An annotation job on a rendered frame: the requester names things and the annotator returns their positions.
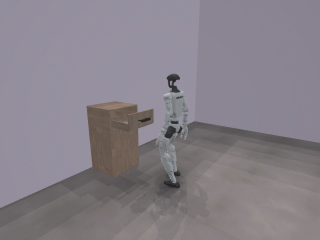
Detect drawer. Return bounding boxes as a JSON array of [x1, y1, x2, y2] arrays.
[[111, 108, 154, 132]]

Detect right robot forearm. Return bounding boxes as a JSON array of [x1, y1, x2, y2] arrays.
[[182, 110, 189, 127]]

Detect left robot forearm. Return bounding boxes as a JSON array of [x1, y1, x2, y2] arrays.
[[160, 111, 171, 135]]

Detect robot right upper arm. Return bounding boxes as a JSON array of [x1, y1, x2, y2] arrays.
[[181, 91, 189, 113]]

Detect robot torso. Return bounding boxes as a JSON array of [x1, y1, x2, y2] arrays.
[[167, 90, 183, 134]]

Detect right robot hand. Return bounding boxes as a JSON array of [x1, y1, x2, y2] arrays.
[[180, 126, 188, 139]]

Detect cabinet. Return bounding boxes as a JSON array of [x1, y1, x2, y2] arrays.
[[86, 101, 139, 178]]

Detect left robot hand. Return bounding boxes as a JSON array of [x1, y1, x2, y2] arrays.
[[155, 133, 165, 149]]

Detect handle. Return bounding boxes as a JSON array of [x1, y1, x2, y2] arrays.
[[138, 118, 151, 123]]

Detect robot head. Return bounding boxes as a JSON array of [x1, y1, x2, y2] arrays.
[[167, 74, 181, 93]]

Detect robot left upper arm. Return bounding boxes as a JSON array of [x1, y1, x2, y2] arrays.
[[163, 92, 173, 117]]

